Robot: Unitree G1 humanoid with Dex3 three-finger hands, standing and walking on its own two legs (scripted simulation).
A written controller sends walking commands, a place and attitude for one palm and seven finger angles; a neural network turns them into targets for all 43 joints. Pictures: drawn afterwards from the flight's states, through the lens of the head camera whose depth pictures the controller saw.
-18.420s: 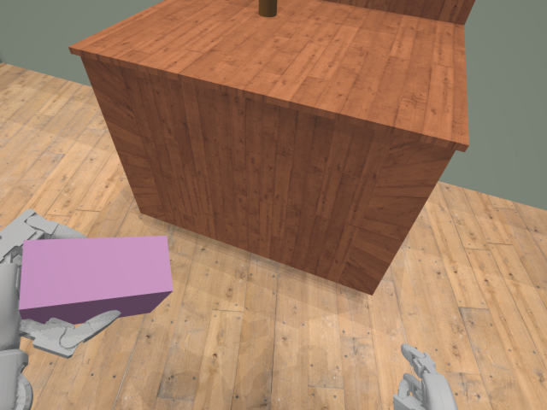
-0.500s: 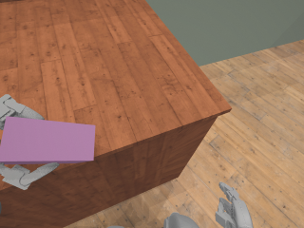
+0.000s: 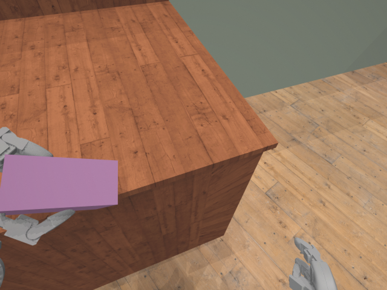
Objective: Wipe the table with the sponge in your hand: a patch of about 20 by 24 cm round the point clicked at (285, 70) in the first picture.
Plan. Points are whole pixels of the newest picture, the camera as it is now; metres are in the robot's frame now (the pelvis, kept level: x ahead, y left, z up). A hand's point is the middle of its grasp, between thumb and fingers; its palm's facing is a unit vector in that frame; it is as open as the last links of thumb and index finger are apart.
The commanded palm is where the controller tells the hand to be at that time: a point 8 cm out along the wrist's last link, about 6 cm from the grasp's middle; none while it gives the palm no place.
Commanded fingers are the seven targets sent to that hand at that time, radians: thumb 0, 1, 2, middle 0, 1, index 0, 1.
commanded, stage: come to a stop and stand still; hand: left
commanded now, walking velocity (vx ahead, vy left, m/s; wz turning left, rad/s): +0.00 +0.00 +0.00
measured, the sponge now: (77, 187) +0.24 +0.20 +0.15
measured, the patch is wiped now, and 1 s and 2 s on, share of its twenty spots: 0.00 0.00 0.00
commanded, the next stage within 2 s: look again from close up in 0.96 s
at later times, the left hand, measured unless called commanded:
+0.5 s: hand (34, 175) +0.24 +0.25 +0.17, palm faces +0.29 -0.87 -0.40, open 10.6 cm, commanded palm +0.18 +0.30 +0.18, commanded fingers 0.00 0.10 1.30 -1.20 -1.60 -1.20 -1.60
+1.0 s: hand (32, 171) +0.25 +0.26 +0.17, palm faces +0.32 -0.88 -0.36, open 10.6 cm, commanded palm +0.19 +0.30 +0.18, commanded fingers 0.00 0.10 1.30 -1.20 -1.60 -1.20 -1.60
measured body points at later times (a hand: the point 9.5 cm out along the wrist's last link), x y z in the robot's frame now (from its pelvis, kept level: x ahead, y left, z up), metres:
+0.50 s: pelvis +0.00 +0.04 +0.00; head +0.02 +0.03 +0.45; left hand +0.22 +0.30 +0.19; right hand +0.16 -0.19 -0.08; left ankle +0.00 +0.10 -0.73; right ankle +0.04 -0.11 -0.73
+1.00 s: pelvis +0.02 +0.03 +0.01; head +0.04 +0.05 +0.46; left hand +0.23 +0.31 +0.19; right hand +0.20 -0.20 -0.05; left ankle +0.00 +0.10 -0.73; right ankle +0.04 -0.11 -0.73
